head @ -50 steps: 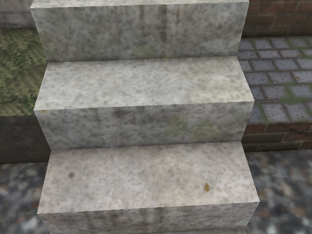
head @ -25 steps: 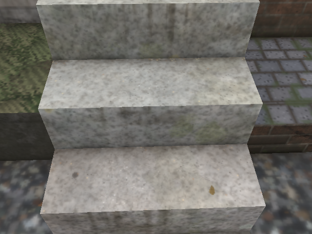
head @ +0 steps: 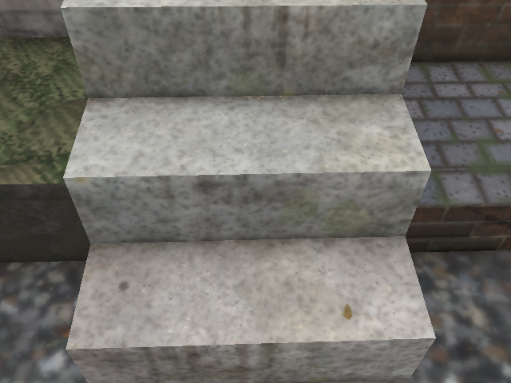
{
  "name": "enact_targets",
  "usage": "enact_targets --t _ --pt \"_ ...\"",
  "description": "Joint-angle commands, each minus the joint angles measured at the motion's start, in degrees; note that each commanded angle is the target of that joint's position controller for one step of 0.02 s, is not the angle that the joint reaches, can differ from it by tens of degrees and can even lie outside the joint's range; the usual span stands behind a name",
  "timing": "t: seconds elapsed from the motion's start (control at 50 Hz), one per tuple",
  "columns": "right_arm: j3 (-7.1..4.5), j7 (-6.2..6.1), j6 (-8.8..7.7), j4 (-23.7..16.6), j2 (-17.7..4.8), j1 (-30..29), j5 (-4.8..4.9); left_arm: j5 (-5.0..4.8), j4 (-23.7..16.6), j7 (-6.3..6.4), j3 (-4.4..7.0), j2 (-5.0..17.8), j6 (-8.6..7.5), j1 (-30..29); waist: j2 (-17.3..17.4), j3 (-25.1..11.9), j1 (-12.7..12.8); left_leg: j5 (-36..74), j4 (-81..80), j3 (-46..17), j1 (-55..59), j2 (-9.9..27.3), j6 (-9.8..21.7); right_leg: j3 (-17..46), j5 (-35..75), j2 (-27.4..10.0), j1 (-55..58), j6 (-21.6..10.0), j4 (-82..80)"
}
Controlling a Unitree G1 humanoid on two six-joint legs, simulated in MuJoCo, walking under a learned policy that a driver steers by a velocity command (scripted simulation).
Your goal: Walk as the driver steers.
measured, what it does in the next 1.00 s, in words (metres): stands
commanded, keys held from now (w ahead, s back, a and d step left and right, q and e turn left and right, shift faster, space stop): w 1.00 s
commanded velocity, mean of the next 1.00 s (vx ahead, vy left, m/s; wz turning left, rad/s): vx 0.50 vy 0.00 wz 0.00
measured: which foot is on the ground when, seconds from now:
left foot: down 0.00-1.00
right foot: down 0.00-1.00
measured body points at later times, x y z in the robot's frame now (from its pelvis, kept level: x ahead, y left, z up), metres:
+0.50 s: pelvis +0.00 +0.00 +0.00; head +0.01 +0.00 +0.45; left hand +0.11 +0.24 -0.13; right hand +0.09 -0.24 -0.14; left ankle -0.06 +0.10 -0.75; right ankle -0.03 -0.12 -0.75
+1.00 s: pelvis +0.00 +0.00 +0.00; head +0.01 +0.00 +0.45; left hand +0.11 +0.24 -0.13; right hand +0.10 -0.24 -0.14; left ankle -0.06 +0.10 -0.75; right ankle -0.03 -0.13 -0.75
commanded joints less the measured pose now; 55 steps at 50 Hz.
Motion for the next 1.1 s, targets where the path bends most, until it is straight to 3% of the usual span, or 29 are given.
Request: enact_targets --t 0.02,0.66,0.76,1.08,1.1 --pt "-1.09 -0.11 -0.6 -2.36 -6.07 0.01 0.02 -0.01 -2.99 0.11 1.18 5.85 -0.66 -1.17 0.5 -2.06 -0.02 21.83 -0.26 -4.61 -0.67 8.49 -0.89 4.49 15.08 -6.86 1.58 -1.69 -0.55" --pt "-0.58 -0.15 -0.62 -2.03 -6.83 -0.44 -0.03 -0.03 -2.37 0.04 1.18 6.29 -0.54 -0.96 0.2 -1.45 0.02 21.81 -0.21 -4.75 -0.92 8.6 -0.97 4.34 15.15 -6.98 1.65 -1.63 -0.66" --pt "-0.46 -0.63 -0.68 -1.99 -6.88 -0.41 0.13 -0.06 -2.19 0.42 1.23 6.46 -0.51 -0.66 0.82 -1.76 0.18 20.81 0.1 -4.54 -1.59 8.49 -1.13 4.49 14.81 -7.0 2.62 -1.84 -0.26" --pt "-0.49 -0.29 -0.55 -1.95 -7.05 -0.64 -0.05 0.0 -2.39 0.2 1.17 6.35 -0.51 -0.91 0.36 -1.68 0.09 22.48 -0.07 -4.81 -0.82 8.59 -0.97 4.22 15.11 -7.11 1.91 -1.56 -0.5" --pt "-0.55 -0.07 -0.31 -2.51 -6.72 -0.97 -0.45 -0.55 -1.78 0.73 1.45 6.34 -0.58 0.44 -0.5 -1.86 -0.3 20.76 -0.71 -4.58 -0.55 8.52 -0.9 4.13 14.97 -7.39 2.13 -0.93 0.32"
